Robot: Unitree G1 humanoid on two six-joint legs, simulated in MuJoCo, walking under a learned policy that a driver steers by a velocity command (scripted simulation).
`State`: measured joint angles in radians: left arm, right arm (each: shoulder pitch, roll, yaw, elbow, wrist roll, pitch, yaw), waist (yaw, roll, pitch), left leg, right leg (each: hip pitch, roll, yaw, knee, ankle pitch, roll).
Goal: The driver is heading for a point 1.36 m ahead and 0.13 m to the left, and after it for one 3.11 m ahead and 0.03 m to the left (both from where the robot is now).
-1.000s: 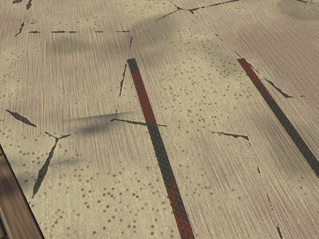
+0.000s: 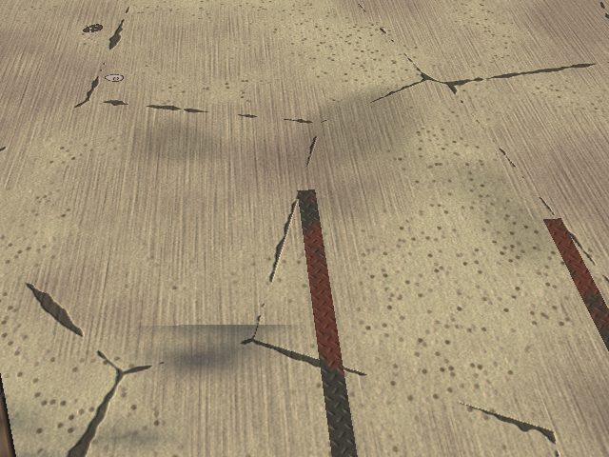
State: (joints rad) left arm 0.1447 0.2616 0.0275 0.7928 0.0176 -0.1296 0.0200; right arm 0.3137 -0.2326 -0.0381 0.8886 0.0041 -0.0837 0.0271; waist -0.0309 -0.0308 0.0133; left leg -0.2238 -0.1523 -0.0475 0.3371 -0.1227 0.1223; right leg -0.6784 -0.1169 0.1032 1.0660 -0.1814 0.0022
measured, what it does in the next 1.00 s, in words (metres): walks ahead, turning left: right foot, then left foot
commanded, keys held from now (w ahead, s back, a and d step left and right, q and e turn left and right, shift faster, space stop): w+q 0.34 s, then w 0.56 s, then w+e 0.10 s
